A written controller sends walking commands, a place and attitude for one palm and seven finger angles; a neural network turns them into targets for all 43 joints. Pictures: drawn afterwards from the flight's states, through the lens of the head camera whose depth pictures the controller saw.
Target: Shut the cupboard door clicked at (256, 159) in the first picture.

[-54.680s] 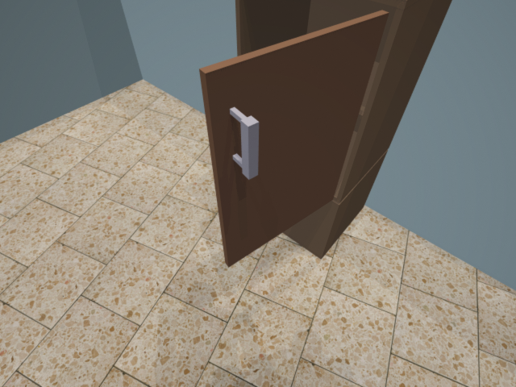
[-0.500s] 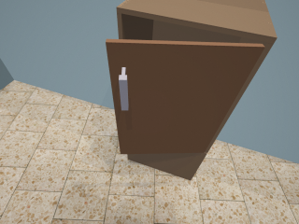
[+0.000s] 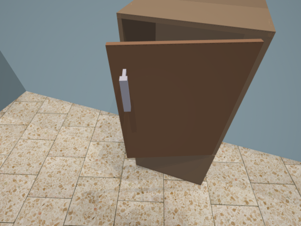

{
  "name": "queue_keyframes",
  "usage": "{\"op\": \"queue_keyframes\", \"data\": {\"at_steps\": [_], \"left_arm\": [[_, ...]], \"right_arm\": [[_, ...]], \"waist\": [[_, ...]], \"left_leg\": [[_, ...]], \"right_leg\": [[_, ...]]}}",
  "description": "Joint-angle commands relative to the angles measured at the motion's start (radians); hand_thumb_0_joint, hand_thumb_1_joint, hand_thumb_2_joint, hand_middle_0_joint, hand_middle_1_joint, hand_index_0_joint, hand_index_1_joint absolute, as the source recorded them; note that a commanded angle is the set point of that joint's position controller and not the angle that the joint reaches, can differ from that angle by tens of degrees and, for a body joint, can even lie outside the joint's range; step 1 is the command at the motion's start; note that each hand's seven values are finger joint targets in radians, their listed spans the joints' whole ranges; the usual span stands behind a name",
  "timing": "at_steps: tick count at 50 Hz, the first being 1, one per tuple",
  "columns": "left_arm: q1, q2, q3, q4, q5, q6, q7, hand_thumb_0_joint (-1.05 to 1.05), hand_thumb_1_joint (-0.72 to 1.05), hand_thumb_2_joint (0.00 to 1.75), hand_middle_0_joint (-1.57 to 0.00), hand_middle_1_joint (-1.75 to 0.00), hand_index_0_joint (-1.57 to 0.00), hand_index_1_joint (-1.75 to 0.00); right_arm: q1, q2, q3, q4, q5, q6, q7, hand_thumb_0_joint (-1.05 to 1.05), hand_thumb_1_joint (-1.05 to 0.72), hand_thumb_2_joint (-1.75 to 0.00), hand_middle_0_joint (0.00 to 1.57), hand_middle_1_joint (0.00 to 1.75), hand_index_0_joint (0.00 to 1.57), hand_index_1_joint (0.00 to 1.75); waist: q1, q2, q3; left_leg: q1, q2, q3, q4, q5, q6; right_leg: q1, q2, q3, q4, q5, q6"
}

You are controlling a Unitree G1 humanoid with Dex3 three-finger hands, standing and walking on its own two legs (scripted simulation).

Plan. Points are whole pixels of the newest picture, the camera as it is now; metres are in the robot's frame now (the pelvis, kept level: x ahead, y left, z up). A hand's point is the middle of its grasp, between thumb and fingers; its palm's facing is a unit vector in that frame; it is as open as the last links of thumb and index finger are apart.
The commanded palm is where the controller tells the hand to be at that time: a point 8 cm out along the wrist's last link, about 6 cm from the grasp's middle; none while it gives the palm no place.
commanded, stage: look again from close up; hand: left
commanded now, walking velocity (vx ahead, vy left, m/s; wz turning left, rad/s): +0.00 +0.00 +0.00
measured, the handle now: (125, 90) +0.47 +0.11 +0.12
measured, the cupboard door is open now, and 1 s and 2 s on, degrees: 21 21 21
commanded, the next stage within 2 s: shuffle to correct the standing spot in 0.16 s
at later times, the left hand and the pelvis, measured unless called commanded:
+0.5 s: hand out of the picture +0.02 +0.15 -0.18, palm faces +0.02 -0.98 -0.18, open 7.4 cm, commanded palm none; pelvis +0.02 -0.02 +0.00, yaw +1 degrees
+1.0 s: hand out of the picture +0.03 +0.08 -0.18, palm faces +0.12 -0.97 -0.19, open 7.4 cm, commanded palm none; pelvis +0.05 -0.10 -0.01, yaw +5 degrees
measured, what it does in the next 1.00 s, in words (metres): steps to the right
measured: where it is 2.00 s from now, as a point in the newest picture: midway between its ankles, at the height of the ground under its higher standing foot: outside the picture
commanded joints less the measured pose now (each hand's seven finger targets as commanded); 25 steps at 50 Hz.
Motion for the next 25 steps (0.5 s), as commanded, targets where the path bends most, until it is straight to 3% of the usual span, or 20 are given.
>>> {"op": "queue_keyframes", "data": {"at_steps": [1, 5, 12, 14, 16, 20, 25], "left_arm": [[0.053, 0.110, 0.019, -0.046, 0.000, -0.007, 0.006, 0.00, 0.90, 0.90, -0.20, -0.30, -0.20, -0.30], [0.039, 0.128, 0.017, -0.052, -0.002, -0.004, 0.003, 0.00, 0.90, 0.90, -0.20, -0.30, -0.20, -0.30], [0.026, 0.147, 0.020, -0.046, -0.004, -0.008, 0.001, 0.00, 0.90, 0.90, -0.20, -0.30, -0.20, -0.30], [0.029, 0.131, 0.017, -0.034, -0.005, -0.006, 0.001, 0.00, 0.90, 0.90, -0.20, -0.30, -0.20, -0.30], [0.044, 0.115, 0.016, -0.021, -0.003, 0.000, 0.000, 0.00, 0.90, 0.90, -0.20, -0.30, -0.20, -0.30], [0.060, 0.107, 0.021, -0.013, 0.001, 0.015, -0.005, 0.00, 0.90, 0.90, -0.20, -0.30, -0.20, -0.30], [0.093, 0.093, 0.031, -0.018, 0.007, 0.023, -0.010, 0.00, 0.90, 0.90, -0.20, -0.30, -0.20, -0.30]], "right_arm": [[0.020, -0.098, -0.016, -0.050, -0.001, -0.023, 0.000, 0.00, -0.90, -0.90, 0.20, 0.30, 0.20, 0.30], [-0.002, -0.117, -0.014, -0.044, 0.000, -0.024, 0.001, 0.00, -0.90, -0.90, 0.20, 0.30, 0.20, 0.30], [-0.019, -0.121, -0.012, -0.023, 0.003, -0.031, -0.003, 0.00, -0.90, -0.90, 0.20, 0.30, 0.20, 0.30], [-0.018, -0.104, -0.008, -0.011, 0.003, -0.030, -0.004, 0.00, -0.90, -0.90, 0.20, 0.30, 0.20, 0.30], [-0.015, -0.091, -0.006, 0.002, 0.001, -0.025, -0.005, 0.00, -0.90, -0.90, 0.20, 0.30, 0.20, 0.30], [-0.013, -0.113, -0.020, 0.007, -0.005, -0.014, -0.008, 0.00, -0.90, -0.90, 0.20, 0.30, 0.20, 0.30], [0.005, -0.130, -0.040, 0.002, -0.008, -0.008, -0.020, 0.00, -0.90, -0.90, 0.20, 0.30, 0.20, 0.30]], "waist": [[0.005, -0.054, 0.091], [0.006, -0.048, 0.086], [0.009, -0.046, 0.022], [0.006, -0.038, 0.015], [0.009, -0.041, 0.046], [0.005, 0.016, 0.072], [0.008, 0.061, 0.049]], "left_leg": [[0.003, 0.103, -0.138, -0.169, -0.029, 0.003], [0.025, 0.108, -0.125, -0.170, -0.011, -0.002], [0.086, 0.114, -0.104, -0.139, 0.139, -0.004], [0.094, 0.118, -0.101, -0.136, 0.144, -0.008], [0.072, 0.124, -0.111, -0.140, 0.107, -0.003], [0.032, 0.153, -0.178, -0.184, -0.029, 0.016], [0.037, 0.193, -0.242, -0.180, 0.022, 0.051]], "right_leg": [[-0.088, -0.028, 0.063, -0.131, -0.007, -0.069], [-0.086, -0.032, 0.070, -0.141, 0.017, -0.064], [-0.035, -0.044, 0.072, -0.142, 0.144, -0.059], [-0.029, -0.043, 0.063, -0.144, 0.142, -0.053], [-0.027, -0.034, 0.036, -0.142, 0.096, -0.049], [-0.054, -0.009, -0.008, -0.095, -0.006, -0.050], [-0.068, 0.003, -0.036, -0.054, 0.003, -0.054]]}}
